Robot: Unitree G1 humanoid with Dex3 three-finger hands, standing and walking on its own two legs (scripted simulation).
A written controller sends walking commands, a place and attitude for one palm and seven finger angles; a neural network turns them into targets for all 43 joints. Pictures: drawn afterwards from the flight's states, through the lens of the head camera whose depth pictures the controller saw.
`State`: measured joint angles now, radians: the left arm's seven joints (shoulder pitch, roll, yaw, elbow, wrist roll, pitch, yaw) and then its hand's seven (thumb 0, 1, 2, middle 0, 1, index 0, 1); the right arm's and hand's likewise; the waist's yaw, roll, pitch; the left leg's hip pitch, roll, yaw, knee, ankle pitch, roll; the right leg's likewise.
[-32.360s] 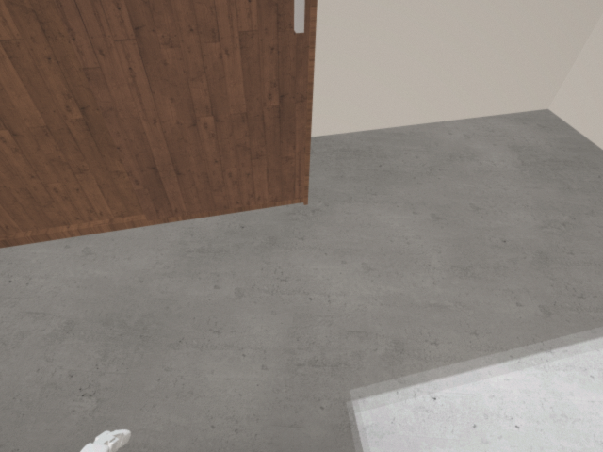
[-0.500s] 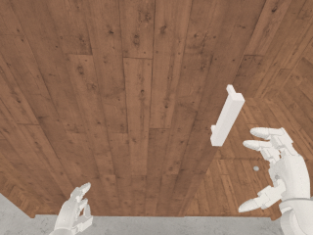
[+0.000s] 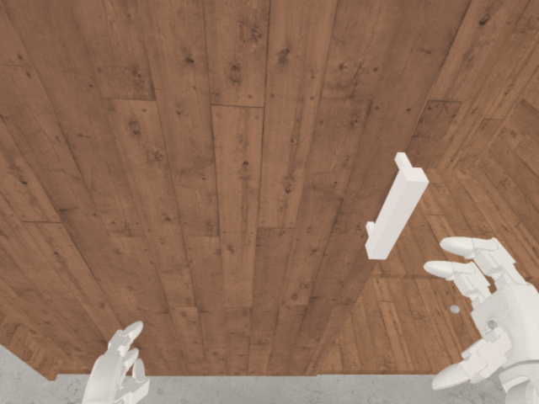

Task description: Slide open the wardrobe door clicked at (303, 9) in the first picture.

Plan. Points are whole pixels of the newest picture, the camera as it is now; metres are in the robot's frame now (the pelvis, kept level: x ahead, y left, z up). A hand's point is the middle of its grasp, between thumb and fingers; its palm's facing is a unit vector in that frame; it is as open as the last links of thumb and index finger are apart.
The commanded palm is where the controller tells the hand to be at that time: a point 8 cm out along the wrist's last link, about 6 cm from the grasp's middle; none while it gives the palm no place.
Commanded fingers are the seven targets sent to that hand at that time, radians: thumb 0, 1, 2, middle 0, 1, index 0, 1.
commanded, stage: draw the hand back to the body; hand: right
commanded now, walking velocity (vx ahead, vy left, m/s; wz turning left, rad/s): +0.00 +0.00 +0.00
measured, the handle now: (388, 207) +0.35 -0.16 +0.15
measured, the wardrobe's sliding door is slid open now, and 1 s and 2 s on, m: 0.55 0.55 0.55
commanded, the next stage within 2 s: step back with the hand held close in 1.46 s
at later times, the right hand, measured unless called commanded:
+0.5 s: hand (490, 293) +0.21 -0.23 +0.17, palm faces +0.25 +0.93 -0.27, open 14.2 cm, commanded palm +0.17 -0.28 +0.17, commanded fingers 0.00 0.12 -0.41 0.23 0.89 0.23 0.89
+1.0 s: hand (520, 280) +0.22 -0.26 +0.19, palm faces +0.41 +0.83 -0.38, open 9.6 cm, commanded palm +0.17 -0.30 +0.20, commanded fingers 0.00 -0.79 -0.85 0.20 0.36 0.20 0.36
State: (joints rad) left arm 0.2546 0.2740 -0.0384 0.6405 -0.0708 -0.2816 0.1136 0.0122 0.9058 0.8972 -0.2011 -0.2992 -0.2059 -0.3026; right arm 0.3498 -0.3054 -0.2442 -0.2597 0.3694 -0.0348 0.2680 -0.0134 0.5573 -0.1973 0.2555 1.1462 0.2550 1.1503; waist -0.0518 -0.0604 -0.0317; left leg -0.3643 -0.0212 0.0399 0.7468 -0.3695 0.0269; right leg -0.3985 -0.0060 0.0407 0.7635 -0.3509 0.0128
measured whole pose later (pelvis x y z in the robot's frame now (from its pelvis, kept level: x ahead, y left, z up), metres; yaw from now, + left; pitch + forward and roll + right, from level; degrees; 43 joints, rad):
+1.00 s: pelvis +0.02 -0.01 +0.03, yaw +2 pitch -6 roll +0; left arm 0.19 0.24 -0.02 0.68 0.01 -0.18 0.10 0.01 0.91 0.90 -0.20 -0.30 -0.21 -0.30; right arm 0.47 -0.35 -0.30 -0.41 0.08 -0.07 -0.12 0.00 -0.44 -0.68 0.23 0.56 0.22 0.57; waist -0.06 -0.06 0.03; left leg -0.09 -0.02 0.00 0.46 -0.27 0.01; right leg -0.11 0.00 0.00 0.47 -0.26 0.00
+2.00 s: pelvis -0.02 -0.04 +0.03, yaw +3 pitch -1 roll +1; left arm 0.18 0.23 0.00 0.56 0.00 0.00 0.12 0.01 0.91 0.90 -0.20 -0.30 -0.21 -0.30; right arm 0.55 -0.42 -0.38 -0.48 0.06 -0.10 -0.14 0.02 -0.88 -0.90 0.22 0.30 0.21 0.30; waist -0.02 -0.04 0.04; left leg -0.26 0.00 -0.03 0.46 -0.18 -0.02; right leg -0.28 0.02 -0.03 0.49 -0.18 -0.04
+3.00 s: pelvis -0.18 -0.06 +0.01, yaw +7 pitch +1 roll +3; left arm 0.12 0.15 -0.02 0.65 0.01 -0.05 0.10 0.01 0.90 0.90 -0.21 -0.30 -0.21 -0.30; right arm 0.49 -0.47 -0.38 -0.56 0.06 -0.16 -0.14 0.01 -0.88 -0.90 0.21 0.30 0.21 0.30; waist 0.00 0.02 0.01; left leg -0.06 -0.04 -0.05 0.52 -0.43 -0.03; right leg -0.50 -0.03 -0.07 0.54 -0.03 -0.04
